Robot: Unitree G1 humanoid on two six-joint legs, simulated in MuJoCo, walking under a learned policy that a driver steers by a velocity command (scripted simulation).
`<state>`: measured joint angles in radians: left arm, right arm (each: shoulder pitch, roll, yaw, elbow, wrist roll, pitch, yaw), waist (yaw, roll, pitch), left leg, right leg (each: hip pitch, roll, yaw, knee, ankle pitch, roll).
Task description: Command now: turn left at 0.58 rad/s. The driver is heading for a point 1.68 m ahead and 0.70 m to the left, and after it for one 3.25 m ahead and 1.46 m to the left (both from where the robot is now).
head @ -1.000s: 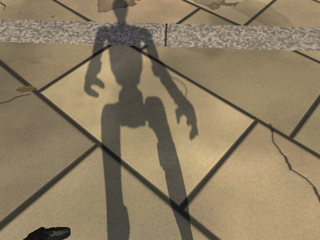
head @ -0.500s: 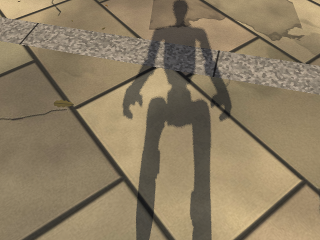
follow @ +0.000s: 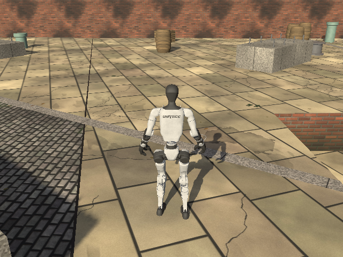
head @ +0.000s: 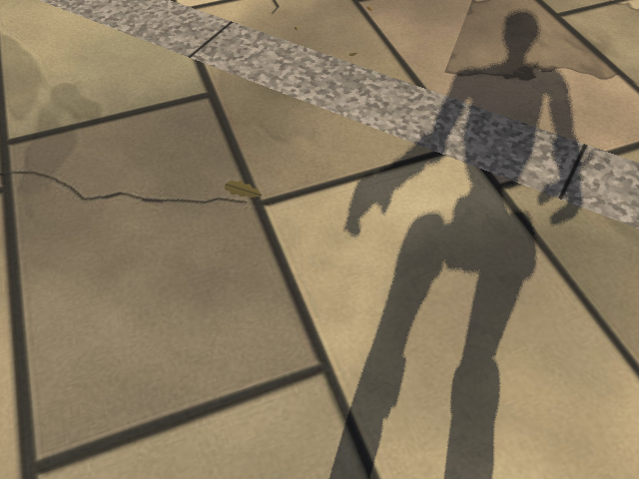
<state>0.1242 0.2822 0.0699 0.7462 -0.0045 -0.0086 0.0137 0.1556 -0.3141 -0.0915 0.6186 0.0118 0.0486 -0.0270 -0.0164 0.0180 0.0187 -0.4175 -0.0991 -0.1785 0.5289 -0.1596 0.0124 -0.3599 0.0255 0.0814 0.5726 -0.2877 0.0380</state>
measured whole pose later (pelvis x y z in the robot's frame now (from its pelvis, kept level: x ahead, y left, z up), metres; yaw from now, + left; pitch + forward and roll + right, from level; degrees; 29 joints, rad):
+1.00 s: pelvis +0.20 +0.07 +0.00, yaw +33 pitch +2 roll -1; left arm 0.16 0.28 0.07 0.73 0.00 -0.11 -0.04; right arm 0.36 -0.30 -0.06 0.70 0.03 -0.03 -0.02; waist -0.02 0.04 -0.01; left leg -0.34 -0.04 -0.14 1.11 -0.43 0.03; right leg -0.33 0.05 -0.01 0.49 -0.20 -0.04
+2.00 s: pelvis +0.65 +0.38 +0.00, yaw +34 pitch +2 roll +1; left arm 0.11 0.28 0.03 0.73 -0.01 -0.08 -0.04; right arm 0.36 -0.30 -0.04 0.83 0.02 -0.06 0.00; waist -0.04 0.01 0.04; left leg -0.26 -0.01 -0.05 1.06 -0.47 0.03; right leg -0.42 0.02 -0.04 0.55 -0.16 -0.06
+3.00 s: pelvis +1.10 +0.67 -0.01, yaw +17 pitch +1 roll +2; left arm 0.08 0.27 0.06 0.68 -0.02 -0.02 -0.05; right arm 0.30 -0.30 -0.08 0.89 0.02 -0.04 -0.02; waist -0.04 -0.01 0.06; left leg 0.07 0.07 0.29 0.49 -0.48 -0.04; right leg -0.50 -0.01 -0.06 0.61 -0.14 -0.11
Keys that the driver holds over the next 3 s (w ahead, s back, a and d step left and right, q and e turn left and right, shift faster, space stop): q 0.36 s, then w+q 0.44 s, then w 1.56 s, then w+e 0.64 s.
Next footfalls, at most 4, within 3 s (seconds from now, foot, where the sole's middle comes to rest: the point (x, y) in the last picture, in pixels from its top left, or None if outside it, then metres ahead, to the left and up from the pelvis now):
0.02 right None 0.06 -0.13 -0.77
0.44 left None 0.00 0.13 -0.77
0.88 right None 0.32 0.02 -0.77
1.38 left None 0.43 0.40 -0.77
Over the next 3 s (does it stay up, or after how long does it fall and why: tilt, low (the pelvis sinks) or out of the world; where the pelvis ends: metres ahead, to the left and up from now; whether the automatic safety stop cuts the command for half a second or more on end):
stays up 1.10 0.67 -0.01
